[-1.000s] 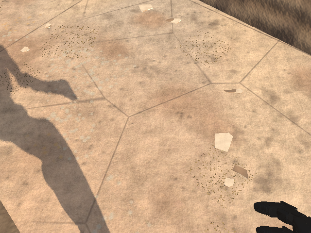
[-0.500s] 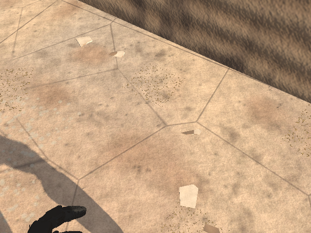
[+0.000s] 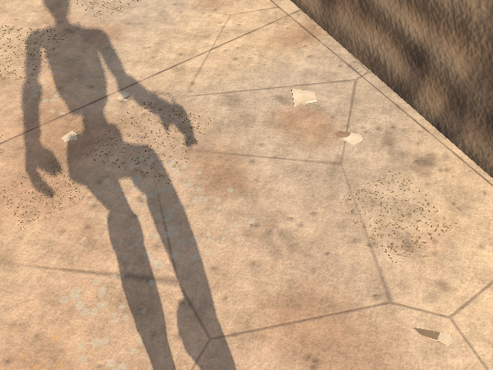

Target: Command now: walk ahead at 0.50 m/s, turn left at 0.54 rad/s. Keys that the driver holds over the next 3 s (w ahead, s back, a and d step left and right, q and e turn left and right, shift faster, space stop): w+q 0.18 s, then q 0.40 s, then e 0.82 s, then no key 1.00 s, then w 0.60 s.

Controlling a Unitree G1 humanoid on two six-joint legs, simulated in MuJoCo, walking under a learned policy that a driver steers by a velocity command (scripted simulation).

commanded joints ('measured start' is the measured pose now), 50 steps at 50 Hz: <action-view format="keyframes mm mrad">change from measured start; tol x32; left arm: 1 -28 209 54 -47 -19 9 9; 50 -145 85 26 -192 -13 95 -9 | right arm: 1 -61 -85 -27 -107 -3 -10 11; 6 332 -311 -107 -55 0 -18 -21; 50 39 -149 -57 -59 -25 8 -100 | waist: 1 -43 -112 25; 6 -177 172 -399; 25 -60 99 -115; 28 -132 -355 -347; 50 -76 98 -47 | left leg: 1 34 -51 68 -35 -123 52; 4 602 -138 46 -141 -88 148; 6 1047 248 -864 -366 -287 416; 15 394 32 -237 -376 537 236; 25 463 -21 -406 -144 174 106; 28 87 -259 -211 414 -720 -36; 30 21 -145 -180 595 -579 -98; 41 458 -135 -32 -230 -188 -56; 50 534 225 -221 -297 326 176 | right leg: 1 33 -302 64 56 783 -136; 4 -187 -219 9 605 840 -57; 6 -814 44 295 1155 -278 17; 24 -486 38 348 259 272 31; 28 104 -465 863 159 948 -307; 32 -223 -271 628 82 361 -241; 42 -414 -142 577 85 80 -157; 50 -676 -13 300 762 -182 31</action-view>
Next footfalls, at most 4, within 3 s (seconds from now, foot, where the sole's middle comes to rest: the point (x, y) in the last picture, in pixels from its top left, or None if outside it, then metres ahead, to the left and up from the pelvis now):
0.08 left None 0.21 0.12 -0.77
0.52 right None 0.46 -0.02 -0.77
0.84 left None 0.30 0.18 -0.77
1.18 right None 0.40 -0.07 -0.77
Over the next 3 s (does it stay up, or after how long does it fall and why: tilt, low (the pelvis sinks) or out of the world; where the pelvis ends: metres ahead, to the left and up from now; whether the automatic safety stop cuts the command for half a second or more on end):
stays up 0.53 0.02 0.01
